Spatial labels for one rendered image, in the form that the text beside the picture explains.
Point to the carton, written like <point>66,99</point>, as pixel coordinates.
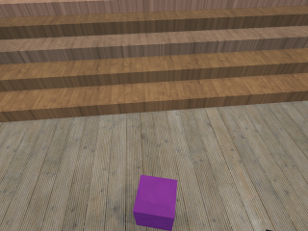
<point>155,202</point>

